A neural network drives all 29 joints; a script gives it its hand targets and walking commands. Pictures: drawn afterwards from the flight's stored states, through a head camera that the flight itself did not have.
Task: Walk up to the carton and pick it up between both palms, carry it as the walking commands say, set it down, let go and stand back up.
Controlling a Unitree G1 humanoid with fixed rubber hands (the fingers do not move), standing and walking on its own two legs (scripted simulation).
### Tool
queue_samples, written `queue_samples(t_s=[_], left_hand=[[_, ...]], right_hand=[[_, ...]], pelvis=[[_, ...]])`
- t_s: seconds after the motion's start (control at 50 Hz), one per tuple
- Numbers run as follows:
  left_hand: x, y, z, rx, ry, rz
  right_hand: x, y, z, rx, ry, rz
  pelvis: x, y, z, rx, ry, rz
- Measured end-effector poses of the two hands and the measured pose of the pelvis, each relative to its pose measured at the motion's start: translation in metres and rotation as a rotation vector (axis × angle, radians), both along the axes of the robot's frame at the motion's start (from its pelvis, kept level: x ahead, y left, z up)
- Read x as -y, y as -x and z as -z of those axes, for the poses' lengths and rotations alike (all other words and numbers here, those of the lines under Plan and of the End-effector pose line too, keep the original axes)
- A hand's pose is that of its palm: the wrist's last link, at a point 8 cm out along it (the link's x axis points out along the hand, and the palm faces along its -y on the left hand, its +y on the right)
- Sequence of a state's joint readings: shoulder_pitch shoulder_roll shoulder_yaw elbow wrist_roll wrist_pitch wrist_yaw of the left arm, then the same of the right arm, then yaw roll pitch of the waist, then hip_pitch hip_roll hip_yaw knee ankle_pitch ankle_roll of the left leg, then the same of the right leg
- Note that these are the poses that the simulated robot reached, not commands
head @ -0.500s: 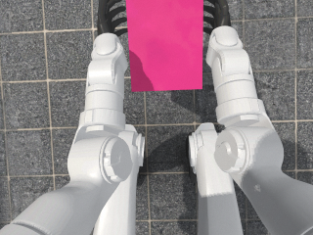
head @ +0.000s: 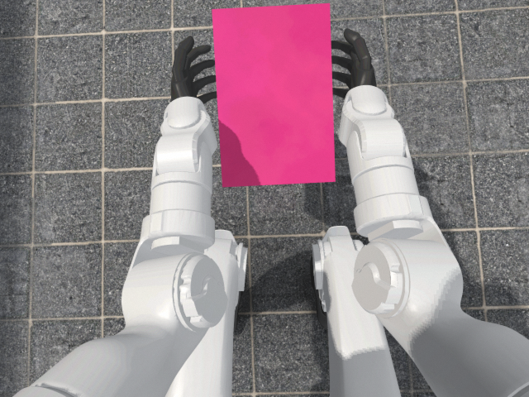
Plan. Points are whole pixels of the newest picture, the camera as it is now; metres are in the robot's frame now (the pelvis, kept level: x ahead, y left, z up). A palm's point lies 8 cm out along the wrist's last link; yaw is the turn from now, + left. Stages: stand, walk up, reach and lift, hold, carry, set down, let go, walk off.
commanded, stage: reach and lift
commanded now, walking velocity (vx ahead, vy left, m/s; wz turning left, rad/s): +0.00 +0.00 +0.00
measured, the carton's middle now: (272, 113) +0.50 +0.00 -0.14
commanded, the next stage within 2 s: none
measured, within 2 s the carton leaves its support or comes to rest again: neither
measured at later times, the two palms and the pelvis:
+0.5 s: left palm (172, 96) +0.47 +0.11 +0.02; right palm (379, 85) +0.47 -0.12 +0.01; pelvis +0.01 +0.00 +0.05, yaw +0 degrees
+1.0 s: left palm (145, 85) +0.45 +0.11 +0.09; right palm (405, 71) +0.45 -0.12 +0.08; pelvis +0.02 +0.00 +0.11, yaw -1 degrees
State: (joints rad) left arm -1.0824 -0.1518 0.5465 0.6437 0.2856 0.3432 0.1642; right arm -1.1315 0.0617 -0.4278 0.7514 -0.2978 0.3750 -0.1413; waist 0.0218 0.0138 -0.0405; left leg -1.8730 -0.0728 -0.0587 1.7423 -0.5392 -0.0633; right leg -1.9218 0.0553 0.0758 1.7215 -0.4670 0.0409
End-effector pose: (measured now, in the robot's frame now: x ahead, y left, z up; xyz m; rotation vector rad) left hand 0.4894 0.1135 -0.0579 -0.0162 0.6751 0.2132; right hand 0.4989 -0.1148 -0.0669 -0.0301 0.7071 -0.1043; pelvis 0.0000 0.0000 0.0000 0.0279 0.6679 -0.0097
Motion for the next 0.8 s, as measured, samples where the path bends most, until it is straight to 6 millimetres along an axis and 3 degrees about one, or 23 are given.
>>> queue_samples(t_s=[0.8], left_hand=[[0.003,0.035,-0.117,0.011,0.002,0.003]], right_hand=[[0.003,0.036,-0.118,0.016,0.0,0.016]], pelvis=[[0.003,-0.016,-0.09,0.144,0.009,0.007]])
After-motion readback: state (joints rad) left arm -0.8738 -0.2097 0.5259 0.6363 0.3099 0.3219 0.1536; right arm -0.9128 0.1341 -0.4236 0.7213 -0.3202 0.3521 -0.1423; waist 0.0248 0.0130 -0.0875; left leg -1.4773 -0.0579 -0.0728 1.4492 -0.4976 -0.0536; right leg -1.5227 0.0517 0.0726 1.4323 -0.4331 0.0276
